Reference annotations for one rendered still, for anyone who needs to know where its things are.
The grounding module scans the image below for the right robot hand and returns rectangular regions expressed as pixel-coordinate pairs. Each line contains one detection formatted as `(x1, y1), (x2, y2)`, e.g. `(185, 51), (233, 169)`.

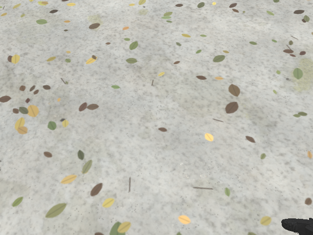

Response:
(281, 218), (313, 235)

